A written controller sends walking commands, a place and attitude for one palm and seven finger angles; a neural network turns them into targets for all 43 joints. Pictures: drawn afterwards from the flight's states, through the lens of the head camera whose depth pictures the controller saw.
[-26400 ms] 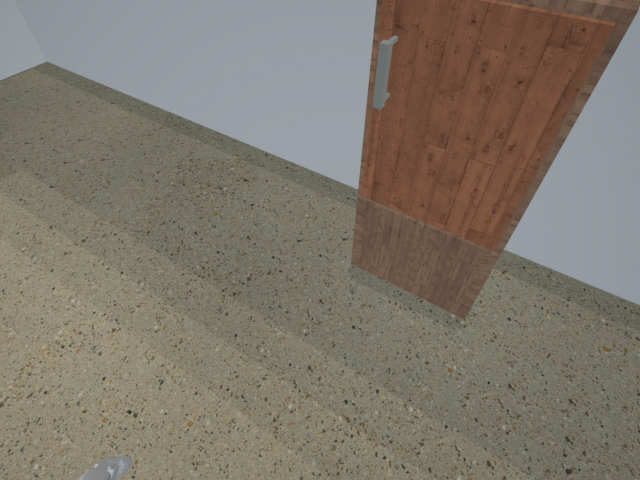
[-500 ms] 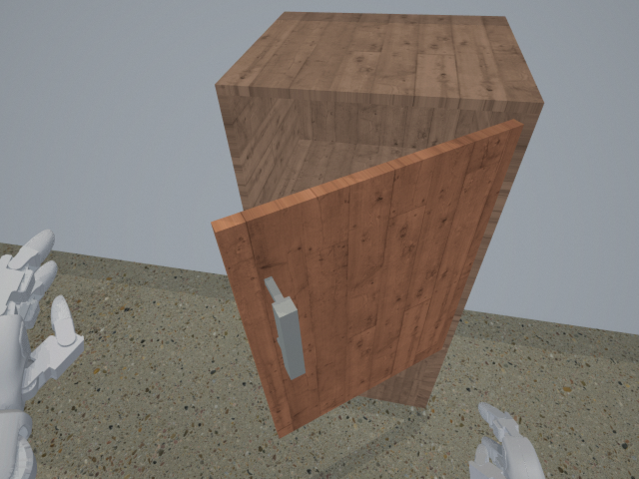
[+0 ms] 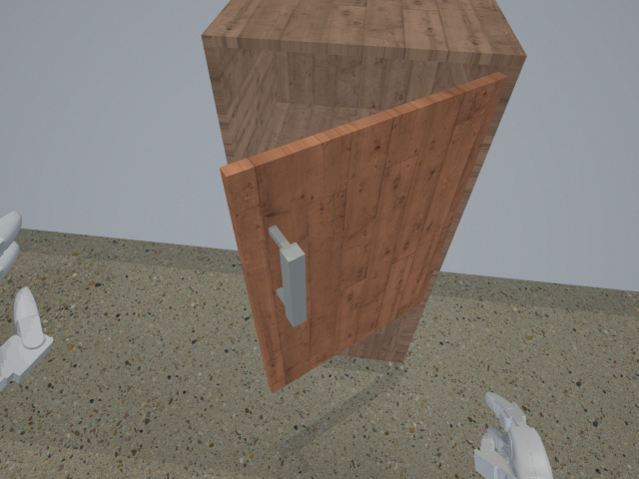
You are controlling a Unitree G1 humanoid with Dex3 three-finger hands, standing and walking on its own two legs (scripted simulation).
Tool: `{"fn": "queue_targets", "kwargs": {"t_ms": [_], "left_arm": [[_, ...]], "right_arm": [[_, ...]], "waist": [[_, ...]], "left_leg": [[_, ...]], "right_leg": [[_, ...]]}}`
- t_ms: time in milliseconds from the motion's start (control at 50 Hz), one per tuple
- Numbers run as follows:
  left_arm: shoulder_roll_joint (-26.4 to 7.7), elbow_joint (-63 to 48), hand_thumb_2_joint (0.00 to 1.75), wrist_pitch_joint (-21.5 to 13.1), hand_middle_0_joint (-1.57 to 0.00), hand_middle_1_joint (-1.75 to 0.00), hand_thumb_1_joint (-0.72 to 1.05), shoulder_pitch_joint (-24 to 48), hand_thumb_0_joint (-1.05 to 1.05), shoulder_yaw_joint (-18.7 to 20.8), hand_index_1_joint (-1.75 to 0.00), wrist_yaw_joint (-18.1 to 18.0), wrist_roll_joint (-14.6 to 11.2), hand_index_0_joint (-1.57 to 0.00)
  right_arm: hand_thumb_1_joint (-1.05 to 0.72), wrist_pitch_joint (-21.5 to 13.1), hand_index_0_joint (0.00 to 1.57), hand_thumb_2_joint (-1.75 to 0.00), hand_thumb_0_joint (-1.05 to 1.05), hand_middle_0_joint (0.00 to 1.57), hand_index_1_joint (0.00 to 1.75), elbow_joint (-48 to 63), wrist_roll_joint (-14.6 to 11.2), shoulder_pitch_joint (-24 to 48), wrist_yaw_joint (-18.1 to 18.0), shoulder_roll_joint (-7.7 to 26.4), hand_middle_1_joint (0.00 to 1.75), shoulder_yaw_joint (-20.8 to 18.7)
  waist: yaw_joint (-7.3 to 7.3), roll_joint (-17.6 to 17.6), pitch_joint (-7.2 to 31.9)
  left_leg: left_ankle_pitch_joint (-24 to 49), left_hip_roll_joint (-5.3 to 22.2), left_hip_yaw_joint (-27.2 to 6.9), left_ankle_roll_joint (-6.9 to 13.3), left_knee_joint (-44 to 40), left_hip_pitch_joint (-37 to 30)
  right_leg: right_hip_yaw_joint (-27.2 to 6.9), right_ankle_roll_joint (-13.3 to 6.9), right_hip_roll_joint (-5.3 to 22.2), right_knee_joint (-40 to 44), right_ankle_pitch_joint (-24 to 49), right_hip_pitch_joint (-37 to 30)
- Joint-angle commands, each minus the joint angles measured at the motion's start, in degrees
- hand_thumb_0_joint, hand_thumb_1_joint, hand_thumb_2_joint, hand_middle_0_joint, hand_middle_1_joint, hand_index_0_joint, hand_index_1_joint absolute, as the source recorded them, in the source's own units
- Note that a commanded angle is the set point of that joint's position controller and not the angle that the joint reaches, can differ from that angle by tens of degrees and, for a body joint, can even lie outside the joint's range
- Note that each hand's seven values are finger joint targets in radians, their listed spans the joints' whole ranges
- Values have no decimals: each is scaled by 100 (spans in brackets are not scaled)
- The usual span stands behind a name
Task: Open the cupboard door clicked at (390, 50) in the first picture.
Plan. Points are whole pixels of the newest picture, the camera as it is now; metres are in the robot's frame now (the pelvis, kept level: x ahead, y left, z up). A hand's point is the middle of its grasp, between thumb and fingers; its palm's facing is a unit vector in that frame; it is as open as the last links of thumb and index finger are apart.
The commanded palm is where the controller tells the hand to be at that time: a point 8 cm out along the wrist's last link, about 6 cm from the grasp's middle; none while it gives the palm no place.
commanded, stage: step back with the hand held close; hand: left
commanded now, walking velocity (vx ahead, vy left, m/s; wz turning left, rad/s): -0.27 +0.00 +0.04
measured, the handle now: (286, 277) +0.35 +0.07 +0.06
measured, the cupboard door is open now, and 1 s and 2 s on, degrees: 39 39 39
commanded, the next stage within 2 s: stop stepping back and stand still in 0.58 s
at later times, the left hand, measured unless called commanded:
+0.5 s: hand out of the picture +0.09 +0.27 +0.16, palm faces +0.54 -0.69 -0.48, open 7.4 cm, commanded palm +0.02 +0.31 +0.18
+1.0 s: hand out of the picture +0.00 +0.25 +0.18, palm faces +0.40 -0.80 -0.44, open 7.5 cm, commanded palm -0.05 +0.29 +0.18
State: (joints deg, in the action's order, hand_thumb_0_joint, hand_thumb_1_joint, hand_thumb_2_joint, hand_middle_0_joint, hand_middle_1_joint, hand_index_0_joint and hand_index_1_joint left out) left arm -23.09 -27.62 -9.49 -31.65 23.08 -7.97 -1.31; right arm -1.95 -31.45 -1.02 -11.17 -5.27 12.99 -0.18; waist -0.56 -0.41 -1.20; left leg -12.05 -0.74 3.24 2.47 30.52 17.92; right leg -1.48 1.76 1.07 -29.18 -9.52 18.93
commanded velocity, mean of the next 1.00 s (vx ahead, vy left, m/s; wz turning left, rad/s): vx -0.16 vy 0.00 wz -0.04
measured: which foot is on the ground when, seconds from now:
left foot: down 0.00-0.48, up 0.50-0.58, down 0.60-0.90, up 0.92-1.00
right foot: down 0.00-0.60, up 0.62-0.88, down 0.90-1.00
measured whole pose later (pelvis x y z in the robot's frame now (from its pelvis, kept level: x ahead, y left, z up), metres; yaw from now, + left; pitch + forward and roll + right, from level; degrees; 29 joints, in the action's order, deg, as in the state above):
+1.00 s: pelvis -0.20 -0.01 +0.00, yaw -1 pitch +1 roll -1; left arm -25.2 -31.9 -11.0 -31.6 23.7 -7.9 -3.2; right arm -7.0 -37.2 0.1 -11.5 -2.7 9.7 2.2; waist -1.4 0.8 1.5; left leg -14.5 2.0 3.0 -1.1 41.3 29.3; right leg -0.7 -0.9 -1.9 -26.6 -21.8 5.1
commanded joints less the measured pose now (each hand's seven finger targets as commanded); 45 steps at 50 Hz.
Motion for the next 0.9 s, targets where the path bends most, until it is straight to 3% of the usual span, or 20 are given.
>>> {"fn": "queue_targets", "kwargs": {"t_ms": [0, 120, 340, 380, 420, 460, 480, 520, 540, 560, 580, 600, 620, 660, 700, 780, 820, 840, 860, 880], "left_arm": [[-972, -1158, 90, -450, -20, -30, 90, 391, 0, 744, -30, -174, 91, -20], [-959, -1208, 90, -562, -20, -30, 90, 496, 0, 744, -30, -247, 99, -20], [-1066, -1265, 90, -724, -20, -30, 90, 385, 0, 1168, -30, -206, 231, -20], [-1221, -1316, 90, -774, -20, -30, 90, 411, 0, 1315, -30, -174, 251, -20], [-1168, -1438, 90, -744, -20, -30, 90, 339, 0, 1173, -30, -158, 101, -20], [-1264, -1542, 90, -681, -20, -30, 90, 473, 0, 1030, -30, -197, 28, -20], [-1336, -1704, 90, -704, -20, -30, 90, 658, 0, 1066, -30, -221, 35, -20], [-1257, -1712, 90, -674, -20, -30, 90, 727, 0, 1010, -30, -217, 20, -20], [-1287, -1695, 90, -695, -20, -30, 90, 747, 0, 1035, -30, -201, -6, -20], [-1210, -1784, 90, -774, -20, -30, 90, 771, 0, 1042, -30, -184, -41, -20], [-1272, -1923, 90, -898, -20, -30, 90, 817, 0, 1271, -30, -267, 89, -20], [-1264, -1907, 90, -898, -20, -30, 90, 836, 0, 1344, -30, -307, 45, -20], [-1230, -1903, 90, -877, -20, -30, 90, 795, 0, 1263, -30, -285, 8, -20], [-996, -1593, 90, -714, -20, -30, 90, 445, 0, 1132, -30, -275, -129, -20], [-698, -1678, 90, -677, -20, -30, 90, 389, 0, 725, -30, -266, -129, -20], [-945, -1733, 90, -484, -20, -30, 90, 616, 0, 641, -30, -278, -110, -20], [-945, -1680, 90, -413, -20, -30, 90, 510, 0, 599, -30, -214, -142, -20], [-1141, -1651, 90, -385, -20, -30, 90, 347, 0, 745, -30, -169, -145, -20], [-1364, -1673, 90, -410, -20, -30, 90, 308, 0, 923, -30, -141, -182, -20], [-1706, -1757, 90, -458, -20, -30, 90, 357, 0, 1208, -30, -201, -212, -20]], "right_arm": [[-90, -452, 20, -90, 0, 20, 30, 890, 26, 516, -51, 778, 30, -293], [-90, -600, 20, -90, 0, 20, 30, 765, 90, 373, -38, 752, 30, -279], [-90, -748, 20, -90, 0, 20, 30, 778, 81, 481, -12, 815, 30, -374], [-90, -770, 20, -90, 0, 20, 30, 787, 81, 474, 6, 809, 30, -445], [-90, -742, 20, -90, 0, 20, 30, 656, 104, 306, 95, 595, 30, -410], [-90, -579, 20, -90, 0, 20, 30, 380, 131, 269, 232, 458, 30, -357], [-90, -536, 20, -90, 0, 20, 30, 273, 143, 266, 254, 459, 30, -341], [-90, -498, 20, -90, 0, 20, 30, 433, 127, 296, 219, 452, 30, -308], [-90, -510, 20, -90, 0, 20, 30, 447, 120, 288, 153, 551, 30, -327], [-90, -568, 20, -90, 0, 20, 30, 496, 131, 360, 96, 763, 30, -357], [-90, -672, 20, -90, 0, 20, 30, 548, 183, 603, 3, 936, 30, -446], [-90, -823, 20, -90, 0, 20, 30, 443, 208, 433, -6, 585, 30, -454], [-90, -907, 20, -90, 0, 20, 30, 385, 136, 455, 47, 578, 30, -565], [-90, -980, 20, -90, 0, 20, 30, 273, 122, 495, 173, 637, 30, -627], [-90, -1071, 20, -90, 0, 20, 30, 276, 76, 467, 217, 574, 30, -489], [-90, -1074, 20, -90, 0, 20, 30, 325, 146, 390, 174, 583, 30, -285], [-90, -1027, 20, -90, 0, 20, 30, 399, 148, 385, 198, 521, 30, -224], [-90, -961, 20, -90, 0, 20, 30, 401, 148, 344, 214, 456, 30, -205], [-90, -866, 20, -90, 0, 20, 30, 368, 159, 335, 222, 405, 30, -189], [-90, -813, 20, -90, 0, 20, 30, 305, 217, 377, 221, 380, 30, -99]], "waist": [[54, -330, 319], [100, -103, 365], [42, -810, 392], [46, -478, 280], [131, 712, 293], [149, 1615, 722], [193, 1462, 802], [207, 1176, 529], [259, 689, 379], [233, -617, 201], [169, -2333, 229], [231, -2033, 756], [171, -1187, 811], [77, -699, 791], [113, -904, 701], [96, -1691, 679], [37, -1353, 731], [58, -694, 735], [82, 249, 683], [67, 534, 845]], "left_leg": [[-2266, 709, -871, 267, -1150, 1762], [-2193, 545, -870, 158, -682, 1308], [-3511, 1229, -1215, 551, -1184, 3467], [-3480, 906, -853, 435, -483, 3227], [-2679, 240, -414, -14, 1115, 1726], [-1647, -31, -220, -282, 2921, 124], [-1546, 0, -267, -263, 3087, -148], [-1539, 33, -245, -229, 1634, -544], [-1420, 12, -206, -174, 423, -533], [-2164, 802, -1215, 193, -873, 364], [-2883, 2203, -2533, 767, -1954, 1953], [-2738, 2624, -2820, 987, -2297, 2165], [-2095, 2528, -2304, 841, -1937, 1691], [-1177, 2200, -1599, 774, -1399, 840], [-1485, 1976, -1360, 597, -1545, 339], [-2571, 1462, -980, -7, -2493, 23], [-1981, 981, -422, -401, -1945, -327], [-1277, 595, 59, -482, -973, -468], [-629, 360, 188, -461, 531, -693], [-321, 322, -38, -412, 1428, -567]], "right_leg": [[-396, -116, 54, -94, -361, -1288], [-602, -240, 216, 310, -1182, -422], [-473, -85, -331, -1652, -303, -2025], [-1030, -244, -133, -1125, -536, -1429], [-2258, -679, 746, 421, -1314, 502], [-2677, -1072, 1507, 1450, -1939, 1718], [-2539, -1137, 1556, 1436, -1488, 1802], [-1681, -712, 1030, 1065, -1093, 1836], [-1336, -456, 708, 590, -1148, 1746], [-987, -207, 128, -574, -1432, 1395], [-124, 74, -568, -2727, -1438, 197], [-256, 53, -700, -4666, -1818, -58], [-431, 1, -689, -5133, -1903, 240], [-242, 42, -529, -4863, -1920, 762], [32, 50, -359, -3874, -1935, 780], [858, -175, -639, -1239, -2638, -578], [992, -351, -677, 693, -2164, -1108], [494, -566, -250, 1475, -1665, -944], [-651, -892, 602, 1931, -1260, -128], [-1351, -1217, 1391, 2007, -516, 254]]}}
